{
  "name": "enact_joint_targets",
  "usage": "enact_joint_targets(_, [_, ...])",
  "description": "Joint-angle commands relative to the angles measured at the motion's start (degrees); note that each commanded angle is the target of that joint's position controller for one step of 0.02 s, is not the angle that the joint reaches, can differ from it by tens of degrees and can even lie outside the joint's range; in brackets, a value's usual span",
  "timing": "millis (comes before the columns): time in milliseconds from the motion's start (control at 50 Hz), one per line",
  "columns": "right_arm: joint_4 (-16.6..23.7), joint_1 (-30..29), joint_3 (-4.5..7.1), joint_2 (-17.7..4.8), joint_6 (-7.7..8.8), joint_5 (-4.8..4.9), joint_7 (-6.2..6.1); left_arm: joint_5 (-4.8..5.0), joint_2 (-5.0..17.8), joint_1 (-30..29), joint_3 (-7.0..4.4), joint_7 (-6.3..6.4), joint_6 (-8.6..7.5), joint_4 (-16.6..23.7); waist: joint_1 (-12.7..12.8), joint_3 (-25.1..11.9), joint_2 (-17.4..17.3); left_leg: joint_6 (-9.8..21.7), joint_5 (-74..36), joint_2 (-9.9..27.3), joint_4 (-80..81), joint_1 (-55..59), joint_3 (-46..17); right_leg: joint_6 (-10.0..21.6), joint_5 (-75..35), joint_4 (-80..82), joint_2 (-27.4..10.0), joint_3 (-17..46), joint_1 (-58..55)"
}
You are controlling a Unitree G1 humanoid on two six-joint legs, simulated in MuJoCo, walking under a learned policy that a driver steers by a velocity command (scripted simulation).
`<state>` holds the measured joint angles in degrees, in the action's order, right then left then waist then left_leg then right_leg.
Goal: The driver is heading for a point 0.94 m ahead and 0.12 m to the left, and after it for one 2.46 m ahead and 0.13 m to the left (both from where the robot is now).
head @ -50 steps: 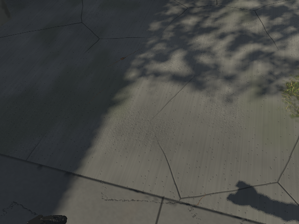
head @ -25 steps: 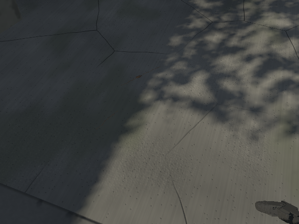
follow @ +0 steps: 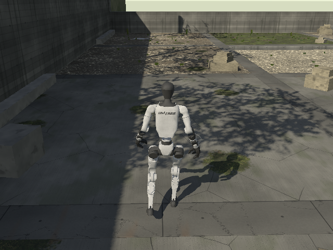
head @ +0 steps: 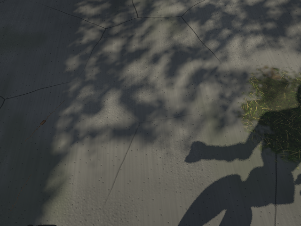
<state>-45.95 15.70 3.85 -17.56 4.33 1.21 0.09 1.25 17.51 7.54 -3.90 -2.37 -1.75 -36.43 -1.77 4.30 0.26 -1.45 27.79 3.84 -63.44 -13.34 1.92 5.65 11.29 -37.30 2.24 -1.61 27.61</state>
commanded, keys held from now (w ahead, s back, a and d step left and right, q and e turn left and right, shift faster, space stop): w+e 0.16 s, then w+q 0.08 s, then q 0.34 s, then w+q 0.42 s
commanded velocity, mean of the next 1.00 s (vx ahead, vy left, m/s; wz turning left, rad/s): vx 0.35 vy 0.00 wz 0.14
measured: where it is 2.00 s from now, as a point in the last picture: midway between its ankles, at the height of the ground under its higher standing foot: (109, 138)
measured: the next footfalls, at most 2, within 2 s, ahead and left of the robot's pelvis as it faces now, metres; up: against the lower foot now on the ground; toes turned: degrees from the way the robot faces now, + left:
left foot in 0.42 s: +0.43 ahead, +0.11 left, +0.00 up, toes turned -6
right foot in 0.86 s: +0.45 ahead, -0.11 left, +0.00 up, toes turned +13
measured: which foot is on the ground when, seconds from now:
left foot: up 0.00-0.40, down 0.42-0.86, up 0.88-1.00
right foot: down 0.00-0.44, up 0.46-0.84, down 0.86-1.00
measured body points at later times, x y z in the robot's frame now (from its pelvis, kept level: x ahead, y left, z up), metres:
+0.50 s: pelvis +0.27 +0.03 +0.00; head +0.30 +0.04 +0.45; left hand +0.37 +0.31 -0.11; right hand +0.43 -0.24 -0.08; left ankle +0.39 +0.11 -0.72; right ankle +0.12 -0.08 -0.65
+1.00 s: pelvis +0.41 +0.00 +0.02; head +0.41 -0.02 +0.47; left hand +0.44 +0.30 -0.06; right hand +0.61 -0.24 -0.08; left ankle +0.40 +0.13 -0.65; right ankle +0.41 -0.12 -0.72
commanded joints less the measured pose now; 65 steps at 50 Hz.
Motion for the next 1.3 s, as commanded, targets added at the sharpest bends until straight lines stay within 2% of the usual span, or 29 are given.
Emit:
enact_joint_targets(20, [7.8, -5.4, 0.82, -7.0, 3.68, -0.12, -0.07, -0.24, 8.9, 10.2, -2.62, 0.46, -1.49, 1.3, 5.0, -10.1, 0.9, 1.9, -6.0, 1.7, -8.0, -31.4, -6.5, 11.6, 2.7, 21.1, -16.3, 30.9, -32.0])
enact_joint_targets(40, [7.2, -4.4, 1.24, -7.5, 3.28, -1.21, -0.36, -0.71, 7.2, 7.1, -2.02, 0.73, -1.52, 2.1, 2.7, -8.2, 1.7, 1.6, -8.7, 3.2, -3.8, -26.9, -6.8, 10.7, -3.0, 21.9, -14.2, 26.3, -25.4])
enact_joint_targets(100, [6.6, -2.9, 1.17, -6.1, 1.56, -2.05, -0.26, -1.11, 7.1, 5.3, -1.93, 1.5, -1.86, 2.8, 0.6, -7.3, 2.6, -0.6, -12.8, 3.0, 1.5, -21.7, -5.8, 11.3, -12.2, 24.5, -11.7, 21.4, -17.2])
enact_joint_targets(160, [8.1, -8.3, 0.45, -4.2, 1.0, -2.24, -0.41, -0.7, 8.4, 7.9, -2.33, 2.58, -1.93, 1.3, 2.1, -5.0, 2.3, -2.7, -21.5, 1.5, 12.3, -22.9, -5.3, 10.2, -13.6, 24.9, -9.6, 17.7, -14.8])
enact_joint_targets(220, [8.0, -12.5, -0.65, -2.1, 1.41, -1.58, 0.58, -0.66, 7.2, 9.6, -1.72, 2.97, -1.97, -0.5, 4.6, -4.3, 4.4, -2.6, -33.7, 0.4, 25.3, -19.0, -4.0, 7.4, -9.7, 25.3, -8.1, 12.9, -14.8])
enact_joint_targets(280, [8.9, -16.5, -0.79, -2.7, 2.06, -1.17, 1.55, -0.83, 7.6, 12.4, -1.55, 2.92, -2.04, -2.9, 6.7, -2.1, 4.2, -0.9, -38.2, -0.5, 30.7, -17.9, -3.3, 6.6, -13.3, 23.9, -10.0, 12.6, -17.4])
enact_joint_targets(340, [9.2, -16.1, -0.39, -3.8, 2.58, -1.37, 2.61, -1.4, 7.5, 13.0, -1.4, 3.14, -1.41, -4.5, 6.3, -3.1, 4.4, 2.3, -33.8, -1.8, 33.8, -18.0, -3.0, 4.8, -23.8, 18.3, -12.2, 12.0, -24.2])
enact_joint_targets(400, [6.5, -6.4, 0.89, -6.2, 2.59, -1.74, 2.82, -1.31, 7.7, 9.6, -1.41, 3.53, -0.86, -4.6, 0.5, -8.0, 4.2, 5.8, -32.4, -5.0, 37.3, -6.5, -0.9, 1.6, -38.6, 6.2, -10.0, 9.2, -26.2])
enact_joint_targets(420, [5.9, -1.6, 1.76, -9.4, 2.65, -2.12, 2.54, -1.98, 6.9, 10.1, -1.02, 3.85, -0.79, -3.7, -1.2, -13.1, 0.3, 8.0, -49.2, -0.9, 36.2, 3.5, -5.7, -1.1, -32.2, -4.9, -6.2, 6.5, -22.6])
enact_joint_targets(440, [6.9, 0.8, 2.25, -13.6, 2.22, -3.08, 2.3, -2.78, 4.1, 16.3, -0.06, 3.89, -1.2, -2.4, 1.4, -20.8, -10.8, 17.4, -65.6, 12.0, 33.5, 22.3, -24.1, -6.0, -3.9, -26.1, 0.8, 3.6, -5.6])
enact_joint_targets(460, [6.6, 1.9, 1.54, -10.3, 1.36, -1.97, 2.33, -2.88, 4.2, 19.1, 0.42, 3.49, -1.32, -3.1, 1.2, -26.5, -15.5, 23.4, -66.6, 17.5, 37.5, 28.6, -37.3, -8.4, 25.7, -35.9, 4.2, 6.7, 3.1])
enact_joint_targets(480, [7.7, -0.3, 1.33, -8.9, 0.5, -0.71, 2.24, -1.45, 7.9, 16.6, -0.37, 3.11, -0.91, -2.9, 0.3, -24.1, -9.5, 21.7, -50.6, 15.9, 39.3, 25.2, -35.7, -8.4, 24.1, -40.2, 1.0, 10.0, 6.5])
enact_joint_targets(500, [8.6, -3.3, 1.17, -7.9, -0.38, -0.44, 1.91, -0.73, 8.2, 11.1, -0.56, 3.24, -0.23, -1.9, -0.2, -18.0, -4.9, 19.2, -39.8, 13.2, 41.0, 18.5, -31.0, -8.4, 20.8, -39.9, -0.7, 8.6, 9.1])
enact_joint_targets(520, [9.1, -5.4, 0.82, -7.2, -1.17, -0.56, 1.58, -1.03, 8.0, 7.8, -0.72, 3.61, 0.5, -1.1, 0.2, -12.5, -1.6, 17.5, -34.7, 11.1, 43.3, 10.4, -27.5, -8.4, 18.3, -36.7, -2.1, 7.7, 9.7])
enact_joint_targets(560, [9.7, -7.4, 0.91, -7.3, -2.13, -1.25, 1.04, -1.61, 6.7, 7.3, -0.85, 4.37, 1.78, -0.4, 2.6, -8.7, -3.6, 15.3, -28.6, 7.2, 46.4, -0.4, -24.5, -8.3, 14.9, -27.8, -3.4, 7.2, 4.3])
enact_joint_targets(600, [10.0, -7.6, 1.35, -7.8, -2.7, -1.58, 0.5, -1.96, 4.7, 9.0, -0.43, 4.77, 1.74, -0.9, 3.3, -10.1, -6.7, 15.2, -26.0, 4.6, 47.5, -3.4, -22.1, -8.9, 13.2, -20.7, -2.5, 5.8, 0.7])
enact_joint_targets(660, [10.5, -7.6, 1.95, -8.8, -3.17, -0.4, -0.66, -1.99, 4.3, 6.3, -0.28, 4.5, 0.95, -0.4, 2.3, -11.5, -7.9, 15.5, -7.4, 3.5, 49.8, -4.4, -24.2, -9.5, 8.1, -12.5, -2.4, 5.9, -0.7])
enact_joint_targets(780, [10.4, -4.6, 2.35, -9.5, -4.05, -0.04, -1.12, -0.83, 4.4, 1.2, -0.39, 3.32, -1.96, 1.1, 0.0, -9.6, -8.6, 14.3, 1.7, 3.2, 48.8, -4.2, -29.4, -8.5, 5.5, 1.0, -0.6, 5.9, -4.9])
enact_joint_targets(840, [10.8, -5.7, 1.82, -8.1, -4.73, 0.1, -1.03, -0.22, 4.2, 5.0, -0.93, 3.11, -3.33, -0.1, 3.7, -7.7, -7.7, 11.8, 5.6, 0.2, 45.6, -9.8, -29.8, -6.3, 1.0, 12.9, -0.9, 5.0, -16.7])
enact_joint_targets(860, [11.2, -6.0, 1.19, -6.0, -4.6, 0.03, -0.96, -0.42, 6.0, 8.5, -1.63, 3.52, -3.55, -0.9, 5.5, -8.0, -5.6, 9.2, 6.9, -2.1, 40.4, -15.8, -27.5, -4.5, 2.0, 15.7, -5.5, 7.9, -24.6])
enact_joint_targets(880, [12.0, -6.0, -0.03, -1.4, -4.23, 0.03, -0.79, -1.76, 9.7, 13.6, -2.43, 4.14, -3.37, -1.5, 6.7, -10.5, 3.4, 5.3, 7.5, -7.7, 25.3, -24.4, -18.5, -0.2, 13.4, 19.8, -16.8, 20.5, -32.8])
enact_joint_targets(900, [14.5, -7.3, 0.18, -2.4, -3.24, 0.37, -0.55, -3.35, 13.1, 14.7, -3.44, 3.48, -3.12, -2.4, 5.9, -6.1, 12.7, 4.7, 4.4, -10.1, 14.2, -35.0, -11.9, 4.9, 25.8, 25.6, -24.6, 36.8, -30.7])
enact_joint_targets(920, [14.5, -7.3, 1.03, -6.0, -2.66, 0.01, -0.31, -2.68, 11.0, 11.9, -3.09, 3.43, -3.36, -1.8, 4.6, -2.6, 10.8, 3.9, 0.1, -5.1, 7.7, -38.1, -11.8, 6.3, 28.7, 25.8, -25.3, 36.7, -28.7])
enact_joint_targets(960, [12.2, -5.1, 1.76, -6.9, -2.72, -0.36, 0.07, -1.22, 6.6, 9.3, -1.86, 3.88, -3.24, -1.0, 3.9, -2.0, 7.8, 1.9, -6.7, -3.7, 3.5, -38.4, -10.2, 3.0, 20.7, 25.7, -20.0, 26.6, -29.4])
enact_joint_targets(1020, [12.8, -7.1, 1.33, -4.2, -2.54, -0.14, 0.94, -1.98, 5.9, 10.2, -1.37, 4.05, -3.51, -1.8, 4.8, -1.1, 6.8, 0.1, -15.4, -1.8, 0.0, -36.9, -8.1, 2.0, 5.6, 27.4, -17.1, 15.2, -26.6])
enact_joint_targets(1120, [14.7, -12.0, 0.52, -2.1, -2.71, 0.01, 1.8, -2.02, 7.0, 11.8, -1.62, 3.69, -3.38, -3.6, 6.3, -0.2, 6.3, -1.4, -23.6, -0.3, 9.6, -33.7, -5.3, 2.5, -5.5, 28.4, -16.1, 4.4, -25.4])
enact_joint_targets(1240, [17.2, -18.6, -0.29, -0.9, -2.29, 0.43, 3.92, -0.29, 9.9, 14.5, -2.54, 3.36, -2.52, -6.7, 7.6, 2.2, 5.6, 2.2, -22.8, -0.7, 24.1, -26.7, 0.0, 1.5, -12.2, 26.9, -18.4, -2.4, -28.5])
enact_joint_targets(1280, [17.5, -17.6, 0.17, -1.9, -2.22, 0.09, 4.14, 0.36, 10.8, 15.2, -2.8, 3.24, -2.06, -7.7, 5.7, 0.4, 6.2, 5.0, -17.9, -3.4, 27.1, -19.4, 2.1, 0.9, -29.7, 22.3, -19.1, -4.1, -29.4])
enact_joint_targets(1300, [16.8, -13.6, 0.94, -3.0, -2.19, -0.16, 3.9, 0.63, 11.3, 15.7, -2.82, 3.24, -1.86, -8.5, 2.8, -2.6, 6.8, 6.8, -16.4, -5.8, 28.7, -11.7, 3.1, 0.7, -42.2, 16.9, -19.2, -4.9, -29.2])
Over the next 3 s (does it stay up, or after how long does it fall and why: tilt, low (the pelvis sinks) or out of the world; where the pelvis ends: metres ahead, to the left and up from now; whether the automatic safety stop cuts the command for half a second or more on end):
stays up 1.43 0.16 0.02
